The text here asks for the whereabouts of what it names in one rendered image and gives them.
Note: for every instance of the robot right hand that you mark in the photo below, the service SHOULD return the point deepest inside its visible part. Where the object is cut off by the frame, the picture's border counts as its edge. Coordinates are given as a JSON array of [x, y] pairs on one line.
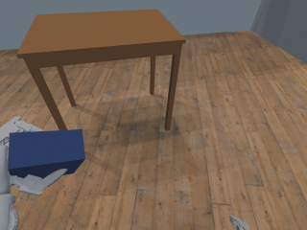
[[239, 224]]

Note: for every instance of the robot left hand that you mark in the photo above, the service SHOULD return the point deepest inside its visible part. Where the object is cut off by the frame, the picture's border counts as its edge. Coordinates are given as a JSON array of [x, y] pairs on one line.
[[31, 184]]

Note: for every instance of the table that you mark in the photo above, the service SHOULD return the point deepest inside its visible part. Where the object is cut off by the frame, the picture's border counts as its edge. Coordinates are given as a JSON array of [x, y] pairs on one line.
[[60, 39]]

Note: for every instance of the sponge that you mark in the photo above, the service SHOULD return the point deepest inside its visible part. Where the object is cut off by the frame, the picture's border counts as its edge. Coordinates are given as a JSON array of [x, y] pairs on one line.
[[40, 153]]

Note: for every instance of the robot left forearm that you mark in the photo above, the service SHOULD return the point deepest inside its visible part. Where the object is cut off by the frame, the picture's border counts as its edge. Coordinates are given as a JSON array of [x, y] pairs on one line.
[[9, 218]]

